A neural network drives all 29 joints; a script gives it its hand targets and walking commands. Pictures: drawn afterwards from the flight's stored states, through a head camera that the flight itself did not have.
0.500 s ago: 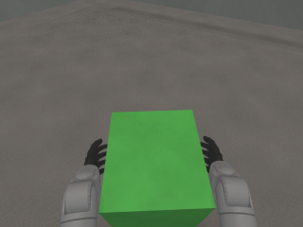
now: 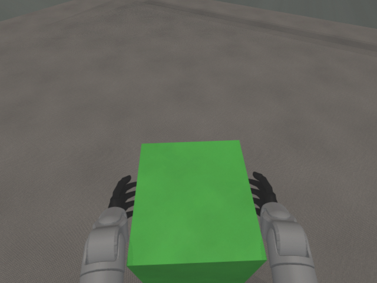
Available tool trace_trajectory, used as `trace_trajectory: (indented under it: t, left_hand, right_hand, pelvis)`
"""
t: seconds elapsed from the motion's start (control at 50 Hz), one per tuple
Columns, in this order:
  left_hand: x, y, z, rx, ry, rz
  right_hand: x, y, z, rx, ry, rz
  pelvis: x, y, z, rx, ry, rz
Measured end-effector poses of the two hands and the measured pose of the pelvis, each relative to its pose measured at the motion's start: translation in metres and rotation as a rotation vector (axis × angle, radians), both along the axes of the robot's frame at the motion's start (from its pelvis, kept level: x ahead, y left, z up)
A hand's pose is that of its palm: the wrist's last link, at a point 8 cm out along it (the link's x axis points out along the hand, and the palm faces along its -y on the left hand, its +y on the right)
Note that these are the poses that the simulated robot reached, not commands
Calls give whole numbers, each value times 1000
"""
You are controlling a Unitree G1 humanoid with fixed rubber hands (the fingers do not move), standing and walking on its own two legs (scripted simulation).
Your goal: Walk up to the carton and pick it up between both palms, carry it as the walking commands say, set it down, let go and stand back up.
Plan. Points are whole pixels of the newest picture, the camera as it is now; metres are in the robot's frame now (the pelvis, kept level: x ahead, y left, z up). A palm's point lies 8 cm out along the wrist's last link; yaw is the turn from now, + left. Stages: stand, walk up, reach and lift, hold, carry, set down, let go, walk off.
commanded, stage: hold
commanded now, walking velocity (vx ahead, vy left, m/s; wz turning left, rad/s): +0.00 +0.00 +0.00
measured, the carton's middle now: (193, 219) +0.28 +0.00 -0.05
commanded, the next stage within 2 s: set down in 0.20 s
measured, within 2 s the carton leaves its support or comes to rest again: neither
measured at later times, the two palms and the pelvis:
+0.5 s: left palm (123, 198) +0.30 +0.15 +0.03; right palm (265, 197) +0.29 -0.16 +0.02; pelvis +0.00 +0.00 +0.00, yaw +0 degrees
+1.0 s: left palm (132, 204) +0.33 +0.15 -0.05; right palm (255, 204) +0.32 -0.16 -0.06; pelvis -0.01 +0.01 -0.02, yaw +0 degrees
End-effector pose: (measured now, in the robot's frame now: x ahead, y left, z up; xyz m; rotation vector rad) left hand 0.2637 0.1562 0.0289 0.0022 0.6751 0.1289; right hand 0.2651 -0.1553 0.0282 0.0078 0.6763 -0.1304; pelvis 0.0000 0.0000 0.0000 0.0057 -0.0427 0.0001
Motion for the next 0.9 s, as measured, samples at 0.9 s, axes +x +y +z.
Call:
trace_trajectory:
  t: [0.9]
  left_hand:
    - [55,-2,-66,-3,38,-45]
  right_hand:
    - [45,-3,-67,4,41,-14]
  pelvis:
    - [-7,11,-14,-5,161,4]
